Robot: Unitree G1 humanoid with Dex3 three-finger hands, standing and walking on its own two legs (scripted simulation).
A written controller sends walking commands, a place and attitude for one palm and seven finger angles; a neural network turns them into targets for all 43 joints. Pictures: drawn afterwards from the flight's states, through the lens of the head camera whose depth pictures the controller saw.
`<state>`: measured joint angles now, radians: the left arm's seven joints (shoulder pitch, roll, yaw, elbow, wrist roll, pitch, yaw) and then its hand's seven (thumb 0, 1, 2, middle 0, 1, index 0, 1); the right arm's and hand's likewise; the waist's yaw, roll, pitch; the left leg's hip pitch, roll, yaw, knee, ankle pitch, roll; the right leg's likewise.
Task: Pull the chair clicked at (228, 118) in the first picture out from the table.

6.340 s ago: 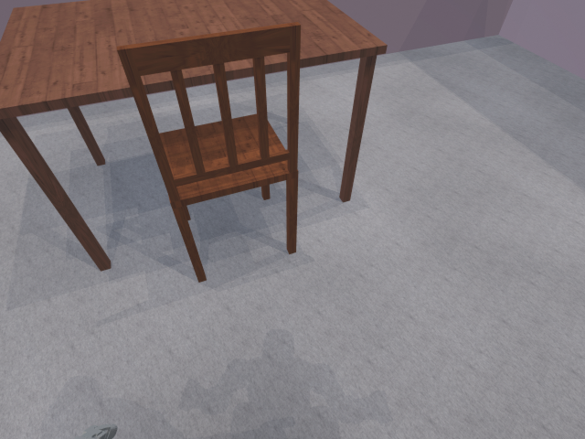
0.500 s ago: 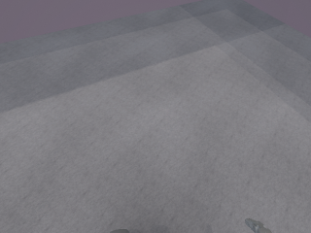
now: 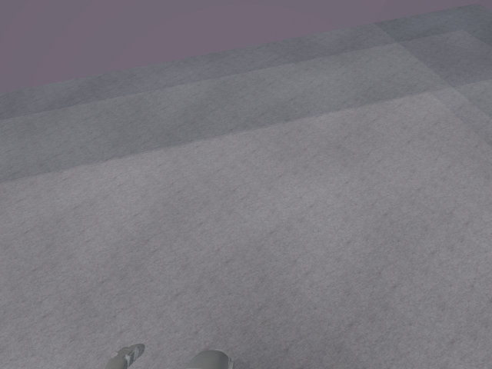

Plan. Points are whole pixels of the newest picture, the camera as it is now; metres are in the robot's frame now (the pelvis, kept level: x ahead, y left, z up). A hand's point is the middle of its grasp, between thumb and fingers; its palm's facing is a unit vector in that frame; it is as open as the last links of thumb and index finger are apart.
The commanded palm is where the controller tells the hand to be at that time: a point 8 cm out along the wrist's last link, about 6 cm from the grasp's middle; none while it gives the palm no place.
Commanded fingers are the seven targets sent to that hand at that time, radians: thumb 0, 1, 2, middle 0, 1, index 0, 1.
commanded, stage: turn to face it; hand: left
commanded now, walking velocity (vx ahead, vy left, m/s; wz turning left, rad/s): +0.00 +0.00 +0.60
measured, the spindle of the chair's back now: out of the picture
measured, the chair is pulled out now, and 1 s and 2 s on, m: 0.00 0.00 0.00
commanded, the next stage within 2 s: none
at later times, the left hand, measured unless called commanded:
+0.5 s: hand out of the picture -0.03 +0.26 -0.17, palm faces +0.35 -0.90 -0.27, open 7.4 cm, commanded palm none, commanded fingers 0.00 0.90 0.90 -0.20 -0.30 -0.20 -0.30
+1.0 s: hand out of the picture -0.07 +0.18 -0.15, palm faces +0.59 -0.76 -0.26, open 7.3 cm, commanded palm none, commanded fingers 0.00 0.90 0.90 -0.20 -0.30 -0.20 -0.30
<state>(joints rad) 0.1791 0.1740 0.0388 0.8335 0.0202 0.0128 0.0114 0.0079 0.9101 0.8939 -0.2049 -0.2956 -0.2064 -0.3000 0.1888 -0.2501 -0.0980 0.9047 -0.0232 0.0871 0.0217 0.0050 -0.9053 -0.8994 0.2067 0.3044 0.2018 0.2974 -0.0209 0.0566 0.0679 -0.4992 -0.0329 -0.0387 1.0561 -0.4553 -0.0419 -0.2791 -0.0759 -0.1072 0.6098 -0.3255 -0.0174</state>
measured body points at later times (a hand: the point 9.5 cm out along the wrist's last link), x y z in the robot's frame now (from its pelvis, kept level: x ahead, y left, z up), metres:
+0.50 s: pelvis -0.02 +0.02 +0.00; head +0.02 +0.05 +0.45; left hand -0.04 +0.30 -0.15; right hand +0.17 -0.20 -0.12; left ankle -0.04 +0.13 -0.73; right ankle +0.01 -0.12 -0.66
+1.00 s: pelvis -0.01 -0.02 +0.01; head +0.02 -0.01 +0.45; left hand -0.10 +0.22 -0.13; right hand +0.21 -0.18 -0.14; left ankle -0.10 +0.09 -0.68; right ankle +0.05 -0.11 -0.73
